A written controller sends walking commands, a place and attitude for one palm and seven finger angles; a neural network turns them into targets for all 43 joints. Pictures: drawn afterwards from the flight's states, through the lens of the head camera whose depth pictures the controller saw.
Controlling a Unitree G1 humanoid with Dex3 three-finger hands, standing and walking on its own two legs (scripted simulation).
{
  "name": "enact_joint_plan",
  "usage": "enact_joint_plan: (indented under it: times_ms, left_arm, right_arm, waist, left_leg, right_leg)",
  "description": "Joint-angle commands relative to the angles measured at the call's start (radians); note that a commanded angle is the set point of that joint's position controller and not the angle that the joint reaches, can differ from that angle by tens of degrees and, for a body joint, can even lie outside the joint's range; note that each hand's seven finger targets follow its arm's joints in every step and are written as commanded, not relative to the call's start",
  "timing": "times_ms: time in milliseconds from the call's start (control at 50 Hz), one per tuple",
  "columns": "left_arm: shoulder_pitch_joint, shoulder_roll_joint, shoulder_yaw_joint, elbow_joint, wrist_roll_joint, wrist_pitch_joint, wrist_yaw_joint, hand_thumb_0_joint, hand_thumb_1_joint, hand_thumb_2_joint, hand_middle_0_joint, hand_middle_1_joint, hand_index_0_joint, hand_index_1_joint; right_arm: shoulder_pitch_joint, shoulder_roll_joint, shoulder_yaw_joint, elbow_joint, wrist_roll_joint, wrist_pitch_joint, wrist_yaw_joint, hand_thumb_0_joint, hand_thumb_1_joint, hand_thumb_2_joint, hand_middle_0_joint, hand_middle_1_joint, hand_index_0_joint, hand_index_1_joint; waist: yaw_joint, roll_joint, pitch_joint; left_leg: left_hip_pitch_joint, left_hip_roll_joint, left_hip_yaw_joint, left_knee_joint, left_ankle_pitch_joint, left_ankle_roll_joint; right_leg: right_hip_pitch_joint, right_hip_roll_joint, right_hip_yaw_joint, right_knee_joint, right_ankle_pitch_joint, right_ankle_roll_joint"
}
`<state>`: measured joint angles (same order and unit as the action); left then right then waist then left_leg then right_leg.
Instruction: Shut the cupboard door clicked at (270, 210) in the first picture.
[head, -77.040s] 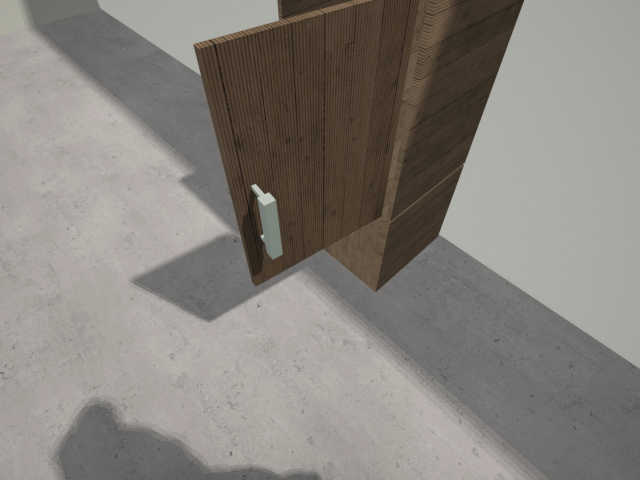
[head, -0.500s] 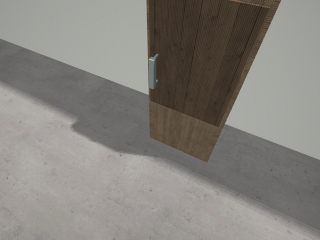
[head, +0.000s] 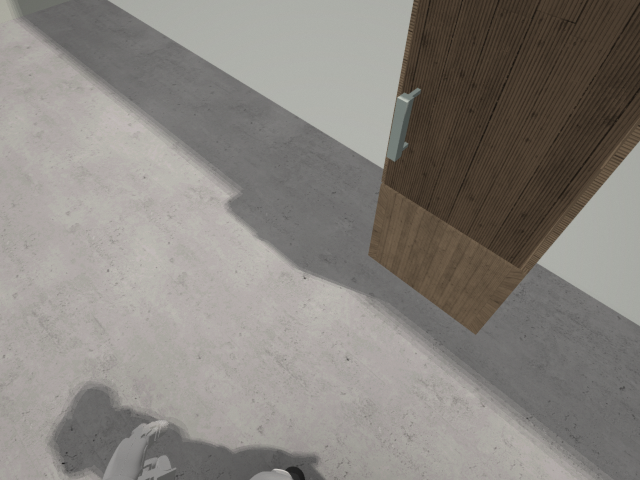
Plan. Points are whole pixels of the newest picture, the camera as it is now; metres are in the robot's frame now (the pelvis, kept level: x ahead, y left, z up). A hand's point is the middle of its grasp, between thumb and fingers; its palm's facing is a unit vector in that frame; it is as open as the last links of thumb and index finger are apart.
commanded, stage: walk to a spot facing it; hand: left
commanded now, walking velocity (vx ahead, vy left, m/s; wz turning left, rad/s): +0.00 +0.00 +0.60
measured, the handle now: (404, 125) +0.84 -0.18 -0.10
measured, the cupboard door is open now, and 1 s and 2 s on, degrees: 0 0 0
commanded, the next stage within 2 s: turn to face it in 1.66 s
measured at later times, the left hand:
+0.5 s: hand out of the picture -0.02 +0.21 -0.17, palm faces +0.36 -0.88 -0.29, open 7.3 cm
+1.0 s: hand out of the picture -0.06 +0.18 -0.18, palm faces +0.63 -0.74 -0.22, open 7.3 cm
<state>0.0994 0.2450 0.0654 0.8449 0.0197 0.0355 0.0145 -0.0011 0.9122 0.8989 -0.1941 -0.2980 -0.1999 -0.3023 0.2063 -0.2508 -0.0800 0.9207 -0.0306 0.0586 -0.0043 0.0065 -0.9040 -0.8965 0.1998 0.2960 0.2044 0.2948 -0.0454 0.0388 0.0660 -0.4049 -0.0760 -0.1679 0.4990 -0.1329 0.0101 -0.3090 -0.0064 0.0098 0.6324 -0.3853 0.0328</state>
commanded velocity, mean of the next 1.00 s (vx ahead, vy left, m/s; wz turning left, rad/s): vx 0.05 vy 0.00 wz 0.60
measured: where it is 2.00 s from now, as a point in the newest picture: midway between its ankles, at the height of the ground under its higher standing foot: (263, 452)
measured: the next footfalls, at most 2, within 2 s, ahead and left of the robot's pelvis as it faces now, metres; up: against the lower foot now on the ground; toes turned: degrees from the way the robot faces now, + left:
right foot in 0.02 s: +0.02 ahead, -0.14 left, +0.00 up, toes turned +2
left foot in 0.34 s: +0.02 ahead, +0.13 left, +0.00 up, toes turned +18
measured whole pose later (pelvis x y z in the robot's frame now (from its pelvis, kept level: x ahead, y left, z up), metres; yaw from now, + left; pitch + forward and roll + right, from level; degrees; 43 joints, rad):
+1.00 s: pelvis +0.03 -0.02 -0.01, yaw +39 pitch +1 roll +1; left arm 0.22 0.23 0.08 0.89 0.03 0.06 0.00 0.00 0.91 0.90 -0.20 -0.30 -0.20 -0.30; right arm 0.17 -0.20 -0.05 0.88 -0.03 0.02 0.01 0.01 -0.91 -0.90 0.20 0.30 0.20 0.29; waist 0.00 -0.06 0.10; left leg -0.31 -0.01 0.03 0.64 -0.35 0.02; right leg -0.44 -0.13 -0.10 1.02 -0.52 0.05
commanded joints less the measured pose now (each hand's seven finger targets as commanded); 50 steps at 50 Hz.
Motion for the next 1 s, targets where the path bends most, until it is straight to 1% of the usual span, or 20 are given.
enact_joint_plan:
  times_ms: [0,20,100,240,280,320,340,380,520,540,560,580,600,640,720,820,860,880,900,980]
  left_arm:
    - [0.162,0.248,0.056,-0.045,0.024,-0.021,0.024,0.0,0.9,0.9,-0.2,-0.3,-0.2,-0.3]
    - [0.075,0.223,0.042,-0.067,0.013,-0.022,0.027,0.0,0.9,0.9,-0.2,-0.3,-0.2,-0.3]
    - [0.068,0.142,0.028,-0.06,0.012,-0.04,0.027,0.0,0.9,0.9,-0.2,-0.3,-0.2,-0.3]
    - [0.213,0.204,0.053,-0.009,0.015,-0.032,0.023,0.0,0.9,0.9,-0.2,-0.3,-0.2,-0.3]
    - [0.204,0.197,0.051,-0.019,0.002,-0.028,0.017,0.0,0.9,0.9,-0.2,-0.3,-0.2,-0.3]
    - [0.162,0.093,0.015,-0.091,0.0,-0.023,0.011,0.0,0.9,0.9,-0.2,-0.3,-0.2,-0.3]
    - [0.086,0.115,0.019,-0.107,0.006,-0.011,0.021,0.0,0.9,0.9,-0.2,-0.3,-0.2,-0.3]
    - [0.061,0.108,0.026,-0.082,0.001,-0.006,0.016,0.0,0.9,0.9,-0.2,-0.3,-0.2,-0.3]
    - [0.28,0.086,0.033,-0.016,0.003,-0.015,-0.002,0.0,0.9,0.9,-0.2,-0.3,-0.2,-0.3]
    - [0.321,0.127,0.043,-0.013,0.012,-0.027,0.002,0.0,0.9,0.9,-0.2,-0.3,-0.2,-0.3]
    - [0.316,0.209,0.057,-0.028,0.028,-0.039,0.011,0.0,0.9,0.9,-0.2,-0.3,-0.2,-0.3]
    - [0.267,0.234,0.047,-0.048,0.019,-0.032,0.01,0.0,0.9,0.9,-0.2,-0.3,-0.2,-0.3]
    - [0.217,0.199,0.051,-0.065,0.017,-0.037,0.016,0.0,0.9,0.9,-0.2,-0.3,-0.2,-0.3]
    - [0.113,0.143,0.038,-0.08,0.017,-0.034,0.023,0.0,0.9,0.9,-0.2,-0.3,-0.2,-0.3]
    - [0.179,0.155,0.045,-0.053,0.019,-0.042,0.025,0.0,0.9,0.9,-0.2,-0.3,-0.2,-0.3]
    - [0.21,0.184,0.061,-0.026,0.015,-0.032,0.018,0.0,0.9,0.9,-0.2,-0.3,-0.2,-0.3]
    - [0.207,0.14,0.056,-0.038,-0.002,-0.022,0.01,0.0,0.9,0.9,-0.2,-0.3,-0.2,-0.3]
    - [0.168,0.068,0.034,-0.087,-0.005,-0.019,0.002,0.0,0.9,0.9,-0.2,-0.3,-0.2,-0.3]
    - [0.077,0.082,0.025,-0.132,0.008,-0.017,0.001,0.0,0.9,0.9,-0.2,-0.3,-0.2,-0.3]
    - [0.029,0.081,0.037,-0.078,0.008,-0.029,-0.024,0.0,0.9,0.9,-0.2,-0.3,-0.2,-0.3]
  right_arm:
    - [-0.036,-0.065,-0.038,-0.117,0.009,-0.011,0.01,0.0,-0.9,-0.9,0.2,0.3,0.2,0.3]
    - [-0.022,-0.101,-0.042,-0.116,-0.005,-0.006,0.017,0.0,-0.9,-0.9,0.2,0.3,0.2,0.3]
    - [-0.032,-0.065,-0.021,-0.111,0.01,-0.002,0.031,0.0,-0.9,-0.9,0.2,0.3,0.2,0.3]
    - [-0.109,-0.05,0.004,-0.128,0.018,-0.012,0.036,0.0,-0.9,-0.9,0.2,0.3,0.2,0.3]
    - [0.002,-0.101,-0.008,-0.095,0.009,-0.022,0.033,0.0,-0.9,-0.9,0.2,0.3,0.2,0.3]
    - [0.128,-0.27,-0.049,-0.066,0.007,-0.027,0.019,0.0,-0.9,-0.9,0.2,0.3,0.2,0.3]
    - [0.152,-0.255,-0.043,-0.049,0.005,-0.025,0.01,0.0,-0.9,-0.9,0.2,0.3,0.2,0.3]
    - [0.035,-0.208,-0.031,-0.077,0.001,-0.027,-0.008,0.0,-0.9,-0.9,0.2,0.3,0.2,0.3]
    - [-0.15,-0.177,-0.027,-0.137,0.004,-0.014,-0.004,0.0,-0.9,-0.9,0.2,0.3,0.2,0.3]
    - [-0.152,-0.144,-0.025,-0.145,0.011,-0.012,0.002,0.0,-0.9,-0.9,0.2,0.3,0.2,0.3]
    - [-0.123,-0.073,-0.021,-0.159,0.017,-0.013,0.009,0.0,-0.9,-0.9,0.2,0.3,0.2,0.3]
    - [-0.125,-0.086,-0.026,-0.161,0.006,-0.009,0.017,0.0,-0.9,-0.9,0.2,0.3,0.2,0.3]
    - [-0.119,-0.091,-0.033,-0.149,0.005,-0.003,0.018,0.0,-0.9,-0.9,0.2,0.3,0.2,0.3]
    - [-0.091,-0.08,-0.031,-0.121,0.005,0.002,0.03,0.0,-0.9,-0.9,0.2,0.3,0.2,0.3]
    - [-0.127,-0.025,-0.003,-0.119,0.014,-0.005,0.038,0.0,-0.9,-0.9,0.2,0.3,0.2,0.3]
    - [-0.084,-0.02,0.004,-0.113,0.018,-0.019,0.034,0.0,-0.9,-0.9,0.2,0.3,0.2,0.3]
    - [0.021,-0.116,-0.016,-0.091,0.009,-0.035,0.034,0.0,-0.9,-0.9,0.2,0.3,0.2,0.3]
    - [0.084,-0.233,-0.045,-0.084,-0.003,-0.036,0.023,0.0,-0.9,-0.9,0.2,0.3,0.2,0.3]
    - [0.158,-0.25,-0.045,-0.058,-0.006,-0.03,0.014,0.0,-0.9,-0.9,0.2,0.3,0.2,0.3]
    - [0.063,-0.152,-0.011,-0.075,-0.003,-0.061,-0.009,0.0,-0.9,-0.9,0.2,0.3,0.2,0.3]
  waist:
    - [0.088,-0.289,-0.053]
    - [0.038,-0.169,-0.034]
    - [0.016,-0.233,-0.046]
    - [0.073,-0.26,-0.081]
    - [0.008,-0.16,-0.141]
    - [-0.055,0.261,-0.216]
    - [-0.07,0.137,-0.176]
    - [-0.032,0.192,-0.109]
    - [0.093,0.09,-0.091]
    - [0.116,-0.036,-0.085]
    - [0.117,-0.325,-0.081]
    - [0.108,-0.316,-0.068]
    - [0.075,-0.288,-0.053]
    - [0.023,-0.224,-0.026]
    - [0.067,-0.217,-0.082]
    - [0.069,-0.224,-0.114]
    - [0.011,-0.007,-0.173]
    - [-0.028,0.311,-0.155]
    - [-0.072,0.207,-0.141]
    - [-0.008,0.149,-0.069]
  left_leg:
    - [-0.272,-0.054,0.087,0.438,-0.413,-0.057]
    - [-0.213,0.02,0.061,0.618,-0.397,-0.041]
    - [-0.185,0.076,0.15,0.626,-0.306,-0.067]
    - [0.011,0.058,0.273,0.166,-0.263,-0.04]
    - [0.277,0.08,0.233,-0.034,0.008,-0.012]
    - [0.486,0.485,-0.25,-0.086,0.605,0.23]
    - [0.412,0.458,-0.217,-0.086,0.452,0.237]
    - [0.273,0.379,-0.165,-0.11,0.274,0.198]
    - [-0.03,0.22,-0.083,-0.036,-0.063,0.1]
    - [-0.118,0.135,-0.026,0.081,-0.177,0.05]
    - [-0.245,-0.003,0.108,0.345,-0.387,-0.023]
    - [-0.196,0.009,0.103,0.606,-0.473,-0.028]
    - [-0.201,0.042,0.067,0.747,-0.419,-0.023]
    - [-0.177,0.093,0.09,0.805,-0.327,-0.037]
    - [-0.093,0.088,0.2,0.467,-0.362,-0.06]
    - [0.061,0.068,0.264,0.139,-0.259,-0.037]
    - [0.332,0.186,0.091,-0.111,0.013,0.016]
    - [0.441,0.445,-0.253,-0.146,0.291,0.154]
    - [0.393,0.502,-0.302,-0.169,0.099,0.235]
    - [0.319,0.32,-0.168,-0.199,-0.08,0.163]
  right_leg:
    - [0.178,-0.462,0.444,-0.468,-0.1,-0.201]
    - [0.045,-0.459,0.354,-0.425,-0.036,-0.224]
    - [0.167,-0.299,0.039,-0.221,0.619,-0.173]
    - [0.272,-0.318,-0.058,-0.085,0.794,-0.121]
    - [0.124,-0.29,-0.127,0.106,0.666,-0.052]
    - [-0.26,-0.101,-0.125,0.456,-0.304,0.034]
    - [-0.265,-0.108,-0.042,0.498,-0.272,0.023]
    - [-0.262,-0.117,-0.008,0.5,-0.169,0.027]
    - [0.133,-0.015,-0.096,-0.012,0.085,0.021]
    - [0.21,-0.082,-0.019,-0.174,0.073,0.005]
    - [0.225,-0.35,0.328,-0.359,-0.014,-0.096]
    - [0.096,-0.465,0.38,-0.41,-0.043,-0.173]
    - [0.035,-0.447,0.396,-0.408,-0.058,-0.192]
    - [0.002,-0.377,0.178,-0.342,0.083,-0.174]
    - [0.189,-0.341,-0.03,-0.21,0.561,-0.159]
    - [0.22,-0.356,-0.103,-0.103,0.611,-0.118]
    - [0.006,-0.279,-0.188,0.122,0.305,-0.021]
    - [-0.284,-0.136,-0.202,0.323,-0.273,0.051]
    - [-0.33,-0.121,-0.102,0.427,-0.289,0.028]
    - [-0.372,-0.113,-0.024,0.492,-0.022,0.027]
